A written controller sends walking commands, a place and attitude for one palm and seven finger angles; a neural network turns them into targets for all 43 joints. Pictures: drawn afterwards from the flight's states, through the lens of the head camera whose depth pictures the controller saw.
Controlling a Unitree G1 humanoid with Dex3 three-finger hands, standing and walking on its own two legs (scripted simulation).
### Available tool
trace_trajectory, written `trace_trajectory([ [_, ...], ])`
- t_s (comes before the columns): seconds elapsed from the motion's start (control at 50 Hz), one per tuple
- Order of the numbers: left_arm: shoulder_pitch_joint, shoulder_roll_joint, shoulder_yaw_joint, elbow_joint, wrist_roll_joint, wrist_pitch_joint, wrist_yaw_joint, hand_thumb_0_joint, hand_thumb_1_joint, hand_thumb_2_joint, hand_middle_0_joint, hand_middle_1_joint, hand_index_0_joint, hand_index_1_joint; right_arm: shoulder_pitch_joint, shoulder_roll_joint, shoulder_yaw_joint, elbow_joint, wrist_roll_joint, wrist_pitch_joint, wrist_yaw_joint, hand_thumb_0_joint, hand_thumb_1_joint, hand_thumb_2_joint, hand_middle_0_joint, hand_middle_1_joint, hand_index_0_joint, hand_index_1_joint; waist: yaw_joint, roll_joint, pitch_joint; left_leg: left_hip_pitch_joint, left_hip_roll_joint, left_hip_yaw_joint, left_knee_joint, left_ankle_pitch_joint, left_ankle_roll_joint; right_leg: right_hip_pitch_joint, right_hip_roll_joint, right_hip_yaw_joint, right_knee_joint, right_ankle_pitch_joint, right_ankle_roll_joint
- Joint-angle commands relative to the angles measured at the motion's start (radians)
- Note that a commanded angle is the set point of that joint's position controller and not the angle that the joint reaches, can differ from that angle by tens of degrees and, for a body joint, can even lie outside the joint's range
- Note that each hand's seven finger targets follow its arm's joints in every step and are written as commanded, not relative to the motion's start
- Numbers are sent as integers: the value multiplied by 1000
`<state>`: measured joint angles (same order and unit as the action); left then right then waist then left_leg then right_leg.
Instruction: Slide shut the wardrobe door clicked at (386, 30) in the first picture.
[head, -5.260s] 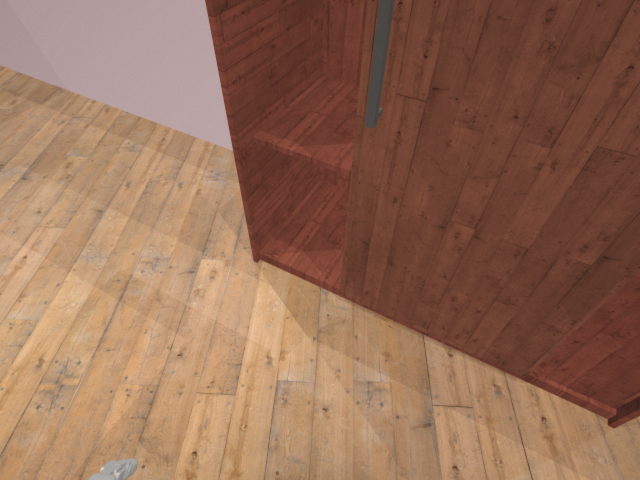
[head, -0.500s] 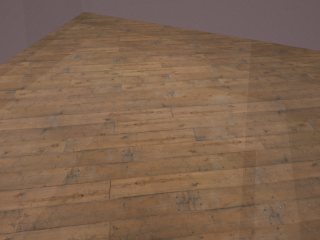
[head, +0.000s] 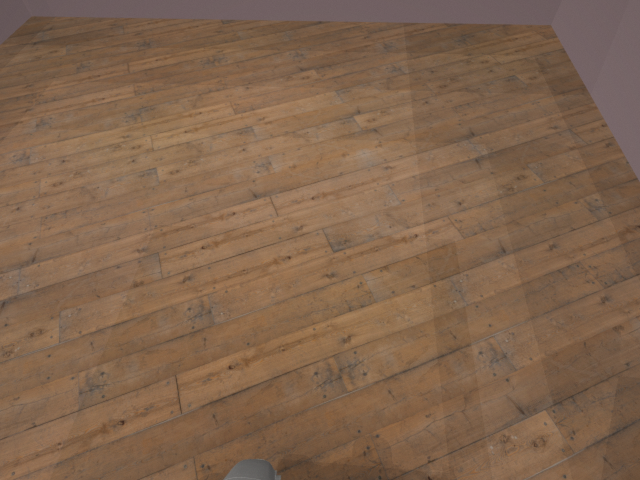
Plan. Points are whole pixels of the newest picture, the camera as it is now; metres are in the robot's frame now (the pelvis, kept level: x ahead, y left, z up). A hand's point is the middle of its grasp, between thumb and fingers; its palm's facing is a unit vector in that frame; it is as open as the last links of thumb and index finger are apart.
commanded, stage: turn to face it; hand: right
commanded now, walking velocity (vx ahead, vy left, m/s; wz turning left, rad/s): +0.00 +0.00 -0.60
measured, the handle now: out of the picture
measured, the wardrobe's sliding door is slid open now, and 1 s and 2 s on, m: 0.37 0.37 0.37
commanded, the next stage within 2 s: none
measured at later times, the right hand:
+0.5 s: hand out of the picture -0.02 -0.14 -0.15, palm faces +0.33 +0.90 -0.27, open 7.4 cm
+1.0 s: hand out of the picture -0.05 -0.23 -0.16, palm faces +0.60 +0.75 -0.26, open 7.4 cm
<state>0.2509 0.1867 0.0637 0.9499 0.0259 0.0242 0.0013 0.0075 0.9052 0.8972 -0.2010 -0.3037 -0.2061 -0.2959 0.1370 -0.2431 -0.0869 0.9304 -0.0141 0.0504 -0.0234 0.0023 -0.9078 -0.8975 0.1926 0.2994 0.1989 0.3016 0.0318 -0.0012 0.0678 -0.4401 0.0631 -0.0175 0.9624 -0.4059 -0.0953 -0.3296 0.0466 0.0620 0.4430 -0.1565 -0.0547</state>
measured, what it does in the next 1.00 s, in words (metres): steps on the spot, turning right: left foot, then right foot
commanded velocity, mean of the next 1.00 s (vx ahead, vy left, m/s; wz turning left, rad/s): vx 0.00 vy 0.00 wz -0.60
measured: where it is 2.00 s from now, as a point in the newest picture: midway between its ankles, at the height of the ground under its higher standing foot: outside the picture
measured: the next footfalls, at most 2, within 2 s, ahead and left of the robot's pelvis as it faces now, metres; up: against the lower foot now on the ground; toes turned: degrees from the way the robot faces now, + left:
left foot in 0.16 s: +0.02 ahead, +0.16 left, +0.00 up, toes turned -6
right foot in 0.64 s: -0.04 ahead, -0.08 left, +0.00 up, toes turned -32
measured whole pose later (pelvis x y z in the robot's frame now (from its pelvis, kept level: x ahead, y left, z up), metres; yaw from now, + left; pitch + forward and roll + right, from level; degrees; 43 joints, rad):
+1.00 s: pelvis -0.01 +0.02 +0.00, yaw -37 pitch +1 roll +1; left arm 0.18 0.21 0.05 0.90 0.02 0.03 -0.01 0.01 0.90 0.90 -0.20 -0.30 -0.21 -0.30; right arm 0.13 -0.26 -0.07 0.87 -0.01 0.05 -0.01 0.00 -0.91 -0.90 0.19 0.30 0.20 0.30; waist 0.01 0.02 0.07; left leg -0.48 0.09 -0.01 1.00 -0.38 -0.11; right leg -0.23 0.05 0.07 0.48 -0.25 -0.04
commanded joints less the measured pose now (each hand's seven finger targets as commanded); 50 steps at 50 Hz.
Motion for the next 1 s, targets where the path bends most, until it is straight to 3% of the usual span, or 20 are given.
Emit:
trace_trajectory([
  [0.0, 39, 226, 64, -66, 1, -7, 11, 0, 900, 900, -200, -300, -200, -300, -24, -46, -5, -104, 8, -26, -2, 0, -900, -900, 200, 300, 200, 300, 17, -161, -156, -7, -31, 2, -125, -43, 11, 176, -259, 346, -97, 221, -121],
  [0.04, 14, 232, 68, -77, 2, -1, 8, 0, 900, 900, -200, -300, -200, -300, 5, -47, -3, -106, 11, -30, -3, 0, -900, -900, 200, 300, 200, 300, 7, -180, -163, 81, -55, 11, -227, -35, 21, 130, -236, 359, -85, 227, -108],
  [0.1, -56, 215, 70, -108, -6, 8, 1, 0, 900, 900, -200, -300, -200, -300, 135, -81, -15, -80, 13, -37, -9, 0, -900, -900, 200, 300, 200, 300, -63, -143, -178, 365, -48, 26, -538, 151, 44, -70, -154, 329, -30, 45, -31],
  [0.12, -52, 158, 66, -118, -16, 12, -6, 0, 900, 900, -200, -300, -200, -300, 169, -158, -29, -81, -2, -47, -15, 0, -900, -900, 200, 300, 200, 300, -81, 70, -177, 501, 130, -134, -701, 77, 96, -242, -58, 217, 141, -164, 42],
  [0.14, -41, 104, 58, -141, -11, 9, -3, 0, 900, 900, -200, -300, -200, -300, 136, -241, -36, -103, -15, -48, -19, 0, -900, -900, 200, 300, 200, 300, -78, 351, -126, 463, 411, -432, -768, 43, 201, -402, 68, 9, 418, -398, 118],
  [0.16, -63, 174, 70, -138, 4, 12, -5, 0, 900, 900, -200, -300, -200, -300, 77, -220, -22, -127, -3, -41, -22, 0, -900, -900, 200, 300, 200, 300, -62, 236, -85, 259, 438, -369, -763, 50, 232, -325, -5, 43, 592, -401, 99],
  [0.18, -43, 162, 70, -124, 5, 23, -15, 0, 900, 900, -200, -300, -200, -300, -15, -166, -12, -148, -6, -47, -21, 0, -900, -900, 200, 300, 200, 300, -6, 161, -30, 167, 357, -248, -769, 44, 217, -296, -26, 51, 682, -307, 99],
  [0.2, -23, 146, 68, -98, 6, 32, -18, 0, 900, 900, -200, -300, -200, -300, -50, -150, -11, -152, -3, -53, -17, 0, -900, -900, 200, 300, 200, 300, 11, 219, -14, 162, 296, -197, -750, 107, 186, -300, -34, 21, 742, -277, 111],
  [0.26, -8, 144, 61, -73, 0, 35, -30, 0, 900, 900, -200, -300, -200, -300, -13, -90, 12, -139, -1, -67, -11, 0, -900, -900, 200, 300, 200, 300, 14, 180, 10, 223, 213, -7, -658, 413, 166, -297, -59, -32, 798, -164, 136],
  [0.46, -194, 126, 28, -120, -8, 35, -30, 0, 900, 900, -200, -300, -200, -300, 181, -153, -4, -81, -15, -58, -12, 0, -900, -900, 200, 300, 200, 300, -77, 199, -52, 421, 290, 76, -564, 699, 212, -236, -93, -121, 499, -264, 147],
  [0.54, -184, 120, 15, -128, -14, 18, -29, 0, 900, 900, -200, -300, -200, -300, 178, -184, -18, -73, -18, -49, -9, 0, -900, -900, 200, 300, 200, 300, -84, 247, -106, 448, 303, 124, -483, 781, 198, -104, -73, -180, 272, -266, 113],
  [0.58, -122, 144, 21, -117, -12, 7, -25, 0, 900, 900, -200, -300, -200, -300, 163, -192, -22, -71, -9, -48, -5, 0, -900, -900, 200, 300, 200, 300, -46, 218, -156, 430, 288, 181, -373, 798, 155, 29, -51, -205, 92, -139, 96],
  [0.6, -48, 183, 32, -100, -8, -1, -24, 0, 900, 900, -200, -300, -200, -300, 156, -188, -21, -74, 0, -47, -2, 0, -900, -900, 200, 300, 200, 300, -3, 149, -203, 335, 271, 209, -226, 729, 113, 201, -68, -171, -31, 33, 74],
  [0.62, 33, 300, 59, -90, -3, -12, -19, 0, 900, 900, -200, -300, -200, -300, 137, -139, -14, -106, 7, -47, 5, 0, -900, -900, 200, 300, 200, 300, 45, -123, -263, 63, 159, 237, 5, 316, 42, 438, -285, 99, -55, 365, -15],
  [0.64, 94, 377, 78, -72, -18, -10, -11, 0, 900, 900, -200, -300, -200, -300, 95, -81, 7, -147, 8, -42, 7, 0, -900, -900, 200, 300, 200, 300, 68, -314, -276, -158, 62, 158, 174, -275, -5, 508, -484, 330, -16, 878, -150],
  [0.66, 106, 349, 69, -53, -20, -2, -9, 0, 900, 900, -200, -300, -200, -300, 70, -114, 1, -152, -1, -26, -2, 0, -900, -900, 200, 300, 200, 300, 63, -188, -265, -149, 87, 75, 224, -258, 11, 457, -490, 225, 6, 800, -185],
  [0.68, 66, 307, 61, -58, -14, -7, 3, 0, 900, 900, -200, -300, -200, -300, 23, -102, 0, -135, -5, -18, -5, 0, -900, -900, 200, 300, 200, 300, 62, -200, -188, -170, 93, 57, 242, -190, 5, 368, -422, 219, -28, 720, -154],
  [0.72, -53, 257, 42, -95, -10, -11, 12, 0, 900, 900, -200, -300, -200, -300, 30, -109, -8, -114, -2, -21, 7, 0, -900, -900, 200, 300, 200, 300, 10, -160, -116, -148, 84, 34, 252, -64, -4, 257, -327, 148, -40, 577, -108],
  [0.78, -95, 249, 37, -113, -10, -17, 9, 0, 900, 900, -200, -300, -200, -300, 80, -103, -9, -93, -2, -15, 14, 0, -900, -900, 200, 300, 200, 300, -27, -132, -96, -103, 59, 36, 215, 27, -12, 193, -260, 106, -76, 454, -78],
  [0.98, -30, 250, 54, -108, -1, -8, 5, 0, 900, 900, -200, -300, -200, -300, -42, -87, 1, -164, 4, -22, 5, 0, -900, -900, 200, 300, 200, 300, 8, -152, -89, -49, 2, 13, -67, -18, -13, 176, -253, 288, -67, 327, -124],
])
